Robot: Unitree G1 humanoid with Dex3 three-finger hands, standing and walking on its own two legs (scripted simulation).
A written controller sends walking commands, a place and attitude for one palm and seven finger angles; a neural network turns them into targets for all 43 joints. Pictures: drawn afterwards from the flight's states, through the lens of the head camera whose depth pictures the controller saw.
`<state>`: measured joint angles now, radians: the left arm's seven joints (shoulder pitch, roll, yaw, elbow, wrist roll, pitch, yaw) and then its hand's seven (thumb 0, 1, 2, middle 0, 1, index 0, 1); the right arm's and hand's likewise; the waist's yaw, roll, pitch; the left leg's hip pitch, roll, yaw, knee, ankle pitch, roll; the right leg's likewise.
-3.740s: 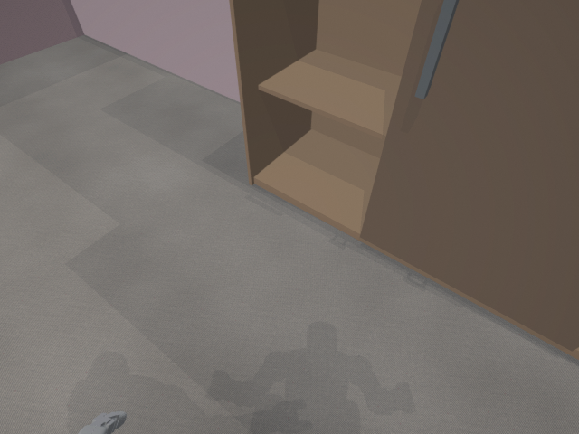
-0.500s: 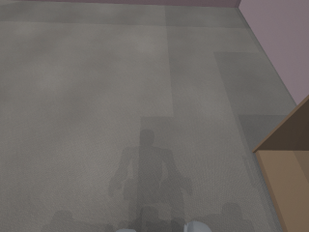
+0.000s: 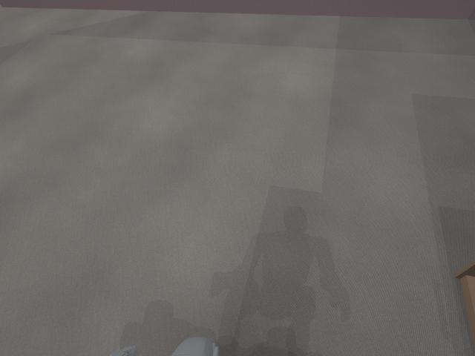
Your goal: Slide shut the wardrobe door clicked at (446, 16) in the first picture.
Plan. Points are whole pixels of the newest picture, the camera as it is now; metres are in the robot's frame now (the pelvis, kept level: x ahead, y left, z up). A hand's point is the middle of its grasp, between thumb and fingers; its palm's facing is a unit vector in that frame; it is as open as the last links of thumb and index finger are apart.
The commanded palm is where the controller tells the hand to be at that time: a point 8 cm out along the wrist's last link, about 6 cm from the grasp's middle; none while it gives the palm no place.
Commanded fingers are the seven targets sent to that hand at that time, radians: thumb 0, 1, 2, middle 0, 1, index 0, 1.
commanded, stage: walk to a spot facing it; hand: right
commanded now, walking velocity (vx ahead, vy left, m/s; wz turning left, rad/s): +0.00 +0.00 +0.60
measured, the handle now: out of the picture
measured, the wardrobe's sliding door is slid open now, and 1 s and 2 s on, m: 0.62 0.62 0.62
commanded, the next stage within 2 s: turn to face it in 0.58 s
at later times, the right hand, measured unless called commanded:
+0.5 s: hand out of the picture +0.14 -0.10 -0.15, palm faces -0.25 +0.93 -0.26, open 7.4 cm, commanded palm none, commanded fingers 0.00 -0.90 -0.90 0.20 0.30 0.20 0.30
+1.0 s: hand (315, 315) +0.23 -0.13 -0.20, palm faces -0.20 +0.97 -0.15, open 7.4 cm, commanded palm none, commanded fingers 0.00 -0.90 -0.90 0.20 0.30 0.20 0.30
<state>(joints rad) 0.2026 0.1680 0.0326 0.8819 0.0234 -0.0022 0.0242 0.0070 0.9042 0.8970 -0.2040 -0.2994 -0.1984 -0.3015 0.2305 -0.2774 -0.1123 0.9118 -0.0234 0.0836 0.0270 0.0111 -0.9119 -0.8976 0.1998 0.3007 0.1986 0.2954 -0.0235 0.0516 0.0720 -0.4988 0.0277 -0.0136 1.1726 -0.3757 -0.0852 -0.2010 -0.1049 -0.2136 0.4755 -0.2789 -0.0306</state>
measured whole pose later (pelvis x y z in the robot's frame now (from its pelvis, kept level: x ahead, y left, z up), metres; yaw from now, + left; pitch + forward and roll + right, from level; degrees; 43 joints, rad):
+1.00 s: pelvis +0.18 +0.03 -0.01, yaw +16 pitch -1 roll +3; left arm 0.18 0.15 0.03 0.98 0.01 -0.01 0.02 -0.01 0.94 0.90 -0.20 -0.30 -0.20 -0.30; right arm 0.28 -0.18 -0.05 1.05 -0.02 0.01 -0.03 0.01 -0.91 -0.90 0.20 0.30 0.20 0.30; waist -0.02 0.03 0.08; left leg -0.38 0.03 0.01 1.12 -0.44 -0.03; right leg -0.33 0.04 -0.08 0.51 -0.17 -0.13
